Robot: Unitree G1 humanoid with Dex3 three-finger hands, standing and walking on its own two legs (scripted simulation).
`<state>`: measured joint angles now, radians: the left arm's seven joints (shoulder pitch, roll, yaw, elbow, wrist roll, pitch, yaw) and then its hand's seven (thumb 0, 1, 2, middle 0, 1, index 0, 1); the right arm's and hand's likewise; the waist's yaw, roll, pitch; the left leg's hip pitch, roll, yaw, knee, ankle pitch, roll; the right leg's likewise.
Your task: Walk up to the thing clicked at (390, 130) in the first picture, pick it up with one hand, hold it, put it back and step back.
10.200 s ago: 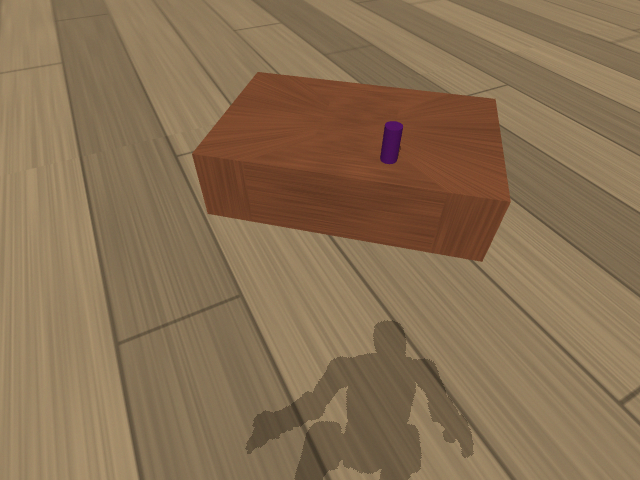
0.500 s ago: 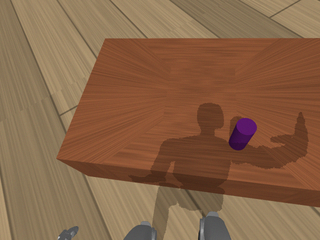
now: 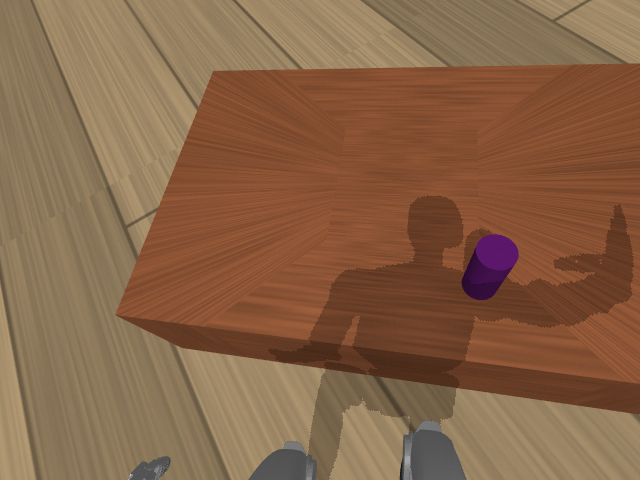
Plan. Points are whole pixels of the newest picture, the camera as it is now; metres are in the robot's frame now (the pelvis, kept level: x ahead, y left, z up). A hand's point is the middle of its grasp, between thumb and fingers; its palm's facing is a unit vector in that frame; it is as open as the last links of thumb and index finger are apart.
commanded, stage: go down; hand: right
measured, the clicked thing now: (487, 269) +0.50 -0.23 -0.28
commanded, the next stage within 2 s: approach in 0.46 s
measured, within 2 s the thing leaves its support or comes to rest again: neither
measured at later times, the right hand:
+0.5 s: hand out of the picture +0.38 -0.41 +0.01, palm faces +0.28 +0.95 -0.10, open 17.2 cm
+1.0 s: hand (624, 287) +0.41 -0.37 -0.14, palm faces +0.21 +0.98 +0.02, open 17.4 cm
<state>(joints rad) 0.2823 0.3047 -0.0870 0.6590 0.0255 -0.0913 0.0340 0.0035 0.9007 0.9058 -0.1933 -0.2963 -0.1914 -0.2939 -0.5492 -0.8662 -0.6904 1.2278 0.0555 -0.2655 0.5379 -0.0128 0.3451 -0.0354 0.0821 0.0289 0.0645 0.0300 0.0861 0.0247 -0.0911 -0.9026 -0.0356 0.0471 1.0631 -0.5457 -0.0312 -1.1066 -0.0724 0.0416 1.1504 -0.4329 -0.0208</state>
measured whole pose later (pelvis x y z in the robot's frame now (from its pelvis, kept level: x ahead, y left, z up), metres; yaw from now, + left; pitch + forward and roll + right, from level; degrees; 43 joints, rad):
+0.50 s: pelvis -0.01 +0.01 -0.01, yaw +0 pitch +24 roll +6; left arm 0.28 0.32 -0.11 0.64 0.02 -0.08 0.02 0.00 0.91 0.90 -0.19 -0.29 -0.19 -0.29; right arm -0.67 -0.94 -0.71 1.29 0.05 -0.30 0.54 -0.02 0.45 -0.04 0.07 0.04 0.06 0.04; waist 0.11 0.02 -0.08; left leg -0.99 -0.04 0.06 1.12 -0.55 -0.03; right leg -1.19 -0.08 0.06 1.19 -0.43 -0.01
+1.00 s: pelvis -0.04 +0.01 -0.15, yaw +6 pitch +34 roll +10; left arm 0.16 0.33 -0.15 0.59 0.06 -0.10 0.00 0.00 0.88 0.92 -0.19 -0.29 -0.18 -0.29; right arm -0.74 -0.91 -0.82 1.26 0.23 -0.57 0.67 -0.02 0.52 -0.03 0.06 0.04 0.06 0.04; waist 0.14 0.03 -0.15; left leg -1.56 -0.07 0.08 1.70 -0.75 -0.03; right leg -1.78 -0.10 0.11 1.75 -0.58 -0.01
